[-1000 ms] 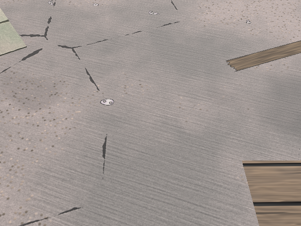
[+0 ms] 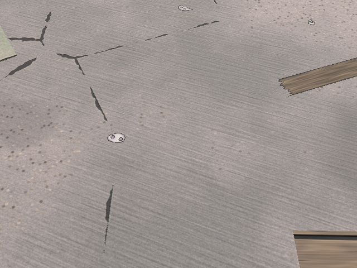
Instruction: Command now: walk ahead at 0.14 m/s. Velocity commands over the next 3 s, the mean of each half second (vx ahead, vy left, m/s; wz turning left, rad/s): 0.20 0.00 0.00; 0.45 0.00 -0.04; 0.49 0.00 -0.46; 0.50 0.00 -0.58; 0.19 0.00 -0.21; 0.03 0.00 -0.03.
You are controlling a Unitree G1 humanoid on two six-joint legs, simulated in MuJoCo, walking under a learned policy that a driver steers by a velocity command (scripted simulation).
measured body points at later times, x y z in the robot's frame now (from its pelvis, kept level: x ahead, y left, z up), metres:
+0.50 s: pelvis +0.09 +0.00 +0.00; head +0.08 -0.01 +0.45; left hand +0.08 +0.22 -0.15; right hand +0.10 -0.25 -0.16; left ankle +0.13 +0.08 -0.73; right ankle +0.06 -0.09 -0.74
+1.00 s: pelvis +0.30 +0.05 -0.01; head +0.34 +0.06 +0.44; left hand +0.22 +0.28 -0.16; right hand +0.44 -0.19 -0.13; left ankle +0.37 +0.12 -0.74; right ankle +0.12 -0.08 -0.66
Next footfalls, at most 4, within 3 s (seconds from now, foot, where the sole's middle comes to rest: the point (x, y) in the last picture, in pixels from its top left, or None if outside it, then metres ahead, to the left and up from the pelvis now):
0.06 left None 0.18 0.08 -0.77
0.46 right None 0.10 -0.09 -0.77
0.92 left None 0.42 0.13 -0.77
1.46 right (210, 210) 0.68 -0.06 -0.77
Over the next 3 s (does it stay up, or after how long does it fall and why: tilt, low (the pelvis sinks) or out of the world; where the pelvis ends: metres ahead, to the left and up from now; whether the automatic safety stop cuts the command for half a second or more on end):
stays up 0.96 -0.15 0.01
